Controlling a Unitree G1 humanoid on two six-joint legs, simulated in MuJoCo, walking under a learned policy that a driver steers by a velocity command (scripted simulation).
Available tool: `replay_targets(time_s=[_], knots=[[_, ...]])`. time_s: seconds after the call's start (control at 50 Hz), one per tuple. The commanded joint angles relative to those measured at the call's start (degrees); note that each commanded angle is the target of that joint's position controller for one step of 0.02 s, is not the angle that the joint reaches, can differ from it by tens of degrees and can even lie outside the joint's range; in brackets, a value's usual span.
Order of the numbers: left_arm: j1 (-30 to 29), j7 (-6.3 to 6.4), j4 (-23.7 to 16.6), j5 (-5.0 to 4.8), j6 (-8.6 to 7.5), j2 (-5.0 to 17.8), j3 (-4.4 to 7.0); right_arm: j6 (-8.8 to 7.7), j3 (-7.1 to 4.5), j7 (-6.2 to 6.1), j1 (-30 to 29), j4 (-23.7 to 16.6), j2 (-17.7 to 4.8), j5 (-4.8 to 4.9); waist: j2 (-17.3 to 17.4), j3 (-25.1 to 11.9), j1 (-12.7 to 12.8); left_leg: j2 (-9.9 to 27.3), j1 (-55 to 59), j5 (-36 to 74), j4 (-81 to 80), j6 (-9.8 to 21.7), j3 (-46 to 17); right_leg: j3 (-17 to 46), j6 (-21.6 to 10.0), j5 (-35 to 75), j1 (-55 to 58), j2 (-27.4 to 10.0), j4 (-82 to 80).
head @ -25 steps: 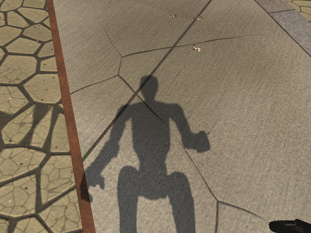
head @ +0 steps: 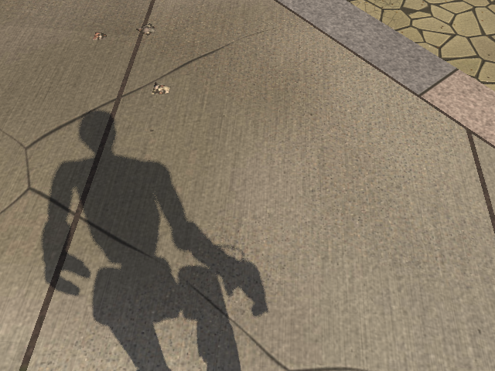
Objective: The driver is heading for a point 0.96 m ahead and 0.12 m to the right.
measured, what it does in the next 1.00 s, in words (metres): walks ahead, turning right: left foot, then right foot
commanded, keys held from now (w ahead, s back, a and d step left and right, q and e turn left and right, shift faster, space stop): e+shift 0.40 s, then w+e+shift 0.08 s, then w+shift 0.02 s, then w+q+shift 0.50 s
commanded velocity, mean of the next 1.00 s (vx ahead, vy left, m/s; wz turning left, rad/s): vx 0.46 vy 0.00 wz -0.36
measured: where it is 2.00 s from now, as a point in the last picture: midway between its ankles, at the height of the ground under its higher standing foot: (275, 162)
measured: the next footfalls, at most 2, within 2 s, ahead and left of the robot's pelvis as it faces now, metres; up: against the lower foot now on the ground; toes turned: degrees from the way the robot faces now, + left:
left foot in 0.46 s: +0.33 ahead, +0.12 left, +0.00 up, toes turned -39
right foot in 0.86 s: +0.34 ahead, -0.16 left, +0.00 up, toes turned -23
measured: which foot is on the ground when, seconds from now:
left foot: up 0.00-0.44, down 0.46-0.86, up 0.88-1.00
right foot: down 0.00-0.44, up 0.46-0.84, down 0.86-1.00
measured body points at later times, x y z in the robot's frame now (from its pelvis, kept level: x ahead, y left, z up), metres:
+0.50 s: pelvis +0.19 +0.07 +0.03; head +0.22 +0.07 +0.48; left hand +0.43 +0.31 -0.07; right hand +0.24 -0.25 -0.04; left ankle +0.30 +0.15 -0.70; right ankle +0.11 +0.00 -0.67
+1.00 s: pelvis +0.38 -0.05 +0.04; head +0.39 -0.07 +0.49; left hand +0.62 +0.12 -0.04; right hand +0.30 -0.33 -0.08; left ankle +0.35 +0.09 -0.62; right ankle +0.30 -0.14 -0.70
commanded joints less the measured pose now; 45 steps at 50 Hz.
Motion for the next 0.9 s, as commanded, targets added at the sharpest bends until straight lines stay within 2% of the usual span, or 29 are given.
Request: replay_targets(time_s=[0.02,0.04,0.06,0.08,0.12,0.16,0.22,0.28,0.34,0.38,0.4,0.42,0.44,0.46,0.48,0.5,0.52,0.54,0.58,0.62,0.66,0.72,0.76,0.8,0.82,0.84,0.86,0.88,0.9], knots=[[4.8,1.81,-2.8,-0.8,0.57,7.9,2.89,-1.19,-1.24,0.1,-0.1,-8.7,-9.1,-1.69,8.9,-9.9,-1.4,2.9,-27.0,0.0,5.5,-0.1,-8.2,38.5,-11.5,16.4,26.3,-21.2,-23.4],[3.4,1.92,-3.2,-0.71,0.24,7.1,2.46,0.06,-1.25,-0.13,0.0,-8.6,-9.5,-2.16,9.7,-6.5,-2.6,4.2,-24.0,0.0,0.7,-1.0,-7.6,34.3,-9.9,22.6,19.4,-19.5,-23.6],[3.6,1.88,-2.8,-0.76,-0.14,6.6,2.11,1.75,-1.27,-0.36,0.1,-8.7,-9.5,-2.49,10.2,-5.2,-3.4,5.3,-19.6,0.2,-4.4,-2.1,-7.3,30.7,-8.6,28.3,12.9,-17.8,-23.8],[3.8,1.63,-2.5,-0.53,-0.61,7.2,2.14,2.91,-1.05,-0.56,-0.1,-9.0,-8.6,-2.51,9.9,-5.5,-3.8,5.8,-16.2,0.9,-8.5,-3.0,-6.4,27.9,-7.5,34.4,8.7,-15.7,-22.9],[4.2,1.53,-2.5,0.08,-1.2,8.8,2.74,3.67,-0.5,-0.69,-1.3,-10.1,-6.8,-1.94,7.3,-8.9,-3.3,5.6,-15.0,4.5,-14.7,-3.8,-5.6,25.2,-5.6,42.1,8.8,-12.7,-19.7],[4.6,1.99,-2.8,-0.1,-0.56,8.9,3.0,4.11,-0.39,-0.78,-4.0,-11.4,-6.8,-1.41,3.9,-11.4,-1.9,5.3,-17.3,8.9,-19.2,-3.8,-6.0,25.9,-2.6,38.6,11.8,-11.1,-17.5],[5.5,2.69,-3.6,-0.73,1.13,9.2,3.46,4.84,-0.29,-0.84,-9.5,-13.5,-7.4,-1.22,-0.2,-11.8,0.7,3.8,-21.1,13.1,-24.4,-3.3,-7.6,30.2,1.8,24.5,16.0,-9.2,-16.6],[7.0,2.84,-4.2,-0.35,2.04,9.7,4.04,4.58,-0.21,-0.98,-13.9,-14.7,-8.2,-0.84,-2.4,-9.9,2.8,1.9,-24.6,11.6,-30.0,-2.6,-9.7,35.8,2.3,18.2,21.3,-9.6,-15.8],[6.9,2.69,-4.7,0.23,2.24,10.0,4.4,3.35,-0.21,-1.19,-15.8,-15.2,-9.4,-0.21,-4.2,-9.0,3.5,-0.2,-23.6,8.6,-36.0,-1.3,-11.1,39.6,1.8,25.9,25.4,-10.4,-12.2],[5.3,2.48,-5.4,0.44,2.27,10.3,4.52,2.45,-0.28,-1.22,-14.5,-14.9,-10.2,0.34,-4.9,-9.2,2.7,-1.5,-18.3,7.7,-41.6,-0.4,-11.8,41.5,2.5,30.7,25.1,-10.2,-10.1],[3.7,2.38,-5.9,0.41,2.3,10.2,4.51,2.12,-0.38,-1.28,-12.9,-14.5,-10.6,0.57,-5.6,-9.0,1.7,-1.9,-13.9,8.2,-46.1,-0.1,-11.8,42.4,3.7,29.0,23.5,-9.5,-9.7],[1.7,2.12,-6.7,0.33,2.3,10.1,4.44,1.79,-0.45,-1.2,-9.6,-13.7,-10.7,0.59,-5.5,-10.2,-0.4,-2.0,-5.4,8.3,-52.2,0.3,-11.2,42.6,4.9,17.3,18.8,-8.0,-9.6],[0.1,1.94,-7.1,0.13,2.06,9.3,4.14,1.4,-0.86,-1.37,-5.7,-12.7,-11.0,0.34,-2.4,-10.5,-3.3,-0.1,6.2,9.2,-60.2,1.0,-11.5,40.5,6.5,0.6,10.4,-5.0,-6.4],[4.5,1.73,-7.2,0.06,1.41,3.6,2.74,1.44,-2.21,-1.94,-2.7,-12.4,-15.3,-0.13,11.6,-14.0,-2.1,13.6,19.1,-4.2,-64.6,3.9,-23.9,30.7,8.9,-28.0,0.1,0.9,6.6],[3.1,1.25,-9.0,0.93,1.05,4.0,2.18,2.44,-3.08,-1.96,-0.4,-13.3,-19.7,-0.6,16.6,-14.5,-3.9,24.2,21.6,-26.1,-73.5,8.2,-45.6,19.6,10.1,-30.5,-10.4,6.0,16.9],[1.9,0.88,-9.2,2.27,0.6,7.7,2.49,2.72,-3.58,-1.51,-2.9,-12.1,-18.9,-1.01,15.3,-9.9,-1.8,23.4,16.0,-30.7,-74.6,10.5,-49.2,17.7,10.7,-21.4,-14.4,-0.6,22.9],[0.1,0.39,-8.3,2.42,0.34,9.4,2.79,2.82,-2.9,-0.85,-3.8,-12.0,-15.0,-0.83,10.2,-6.5,-1.9,20.3,11.3,-26.6,-72.8,9.9,-42.2,16.6,11.2,-16.3,-13.6,-3.0,24.5],[0.0,-0.39,-7.5,2.33,0.05,8.5,2.39,2.43,-2.55,-0.12,-3.4,-11.2,-13.1,-0.88,8.0,-4.9,-1.8,16.4,7.6,-19.6,-72.1,8.7,-34.2,16.3,11.7,-12.5,-11.3,-4.0,23.9],[1.9,-1.62,-5.8,2.79,-0.51,5.3,1.13,1.12,-2.16,0.6,0.5,-8.8,-11.5,-0.9,9.2,-5.2,-2.2,11.0,4.5,-11.1,-72.5,8.4,-26.5,15.4,12.0,-7.4,-7.1,-3.8,23.9],[-0.4,-1.73,-6.7,3.09,-0.88,4.6,0.38,0.12,-2.55,1.47,3.2,-6.8,-11.6,0.04,9.2,-4.4,-1.9,9.6,4.3,-8.6,-72.9,10.1,-26.5,13.0,11.8,-4.2,-8.2,-5.5,21.6],[-4.3,-1.54,-8.2,3.15,-1.25,4.8,-0.31,-0.07,-3.01,2.08,4.0,-6.6,-11.8,0.9,10.4,-3.5,-2.3,9.1,3.6,-6.0,-74.1,12.0,-27.8,9.0,13.2,-2.1,-8.7,-8.3,15.4],[-11.0,-1.36,-10.3,2.04,-2.05,3.1,-1.75,0.2,-4.24,2.03,7.1,-5.8,-13.2,0.63,11.7,-2.5,-4.6,8.5,1.6,-2.0,-74.4,13.3,-27.7,7.4,15.2,-3.6,-5.0,-8.5,3.7],[-12.9,-1.22,-11.2,1.24,-2.58,2.4,-2.33,0.62,-5.03,1.98,7.9,-5.1,-14.4,0.46,12.0,-2.6,-4.8,8.3,-0.7,-1.2,-73.3,13.8,-27.9,6.7,15.3,-5.8,0.4,-7.1,-3.2],[-12.0,-0.51,-11.4,0.41,-3.17,2.1,-2.51,1.08,-5.52,2.2,7.3,-4.7,-14.6,0.4,11.5,-3.2,-3.8,8.3,-5.0,-0.9,-71.9,13.6,-28.5,6.6,14.4,-5.2,9.5,-6.1,-9.2],[-9.7,0.14,-10.8,0.05,-3.59,2.1,-2.44,1.24,-5.66,2.23,6.8,-4.6,-14.3,0.53,10.4,-3.7,-2.4,8.0,-7.7,-0.4,-70.6,13.1,-28.8,6.9,13.6,-1.8,16.1,-6.2,-13.0],[-5.6,1.07,-9.4,0.15,-4.12,3.1,-2.01,1.17,-5.67,2.21,6.2,-4.3,-13.7,0.78,7.9,-4.8,-0.2,6.4,-12.0,0.9,-67.2,12.0,-27.6,7.4,12.6,0.2,25.3,-6.7,-16.5],[1.1,2.27,-7.6,0.68,-4.58,5.6,-0.97,0.48,-5.48,2.31,4.9,-4.6,-12.2,1.18,5.1,-7.9,3.4,3.9,-19.3,1.8,-60.0,10.4,-24.9,10.0,11.5,-1.6,38.1,-10.1,-15.9],[10.7,3.39,-6.8,1.81,-4.9,10.8,0.68,-0.69,-4.45,2.53,3.5,-5.9,-8.2,1.99,-4.1,-14.4,8.6,-0.9,-26.0,-0.7,-42.6,8.4,-17.4,22.5,9.4,-17.4,50.0,-22.7,-19.9],[12.9,4.01,-6.1,2.8,-4.01,16.6,2.42,-1.08,-3.24,2.24,3.4,-9.0,-4.8,3.66,-15.6,-18.8,8.3,-4.3,-36.8,-4.6,-26.5,7.2,-8.9,44.2,5.3,-37.2,53.1,-35.2,-26.9]])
